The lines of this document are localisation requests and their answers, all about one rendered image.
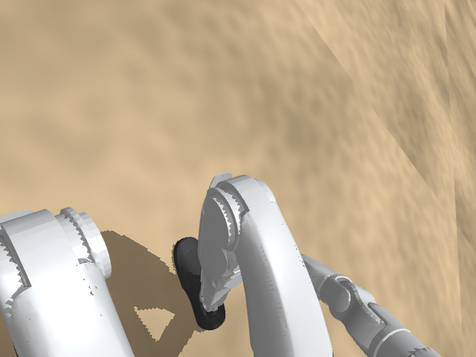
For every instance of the right robot foot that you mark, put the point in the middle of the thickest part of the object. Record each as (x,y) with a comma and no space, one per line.
(189,273)

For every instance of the right robot hand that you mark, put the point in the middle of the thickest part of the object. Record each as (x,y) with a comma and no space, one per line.
(318,273)

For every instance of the right robot arm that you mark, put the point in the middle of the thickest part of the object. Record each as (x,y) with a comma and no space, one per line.
(371,326)

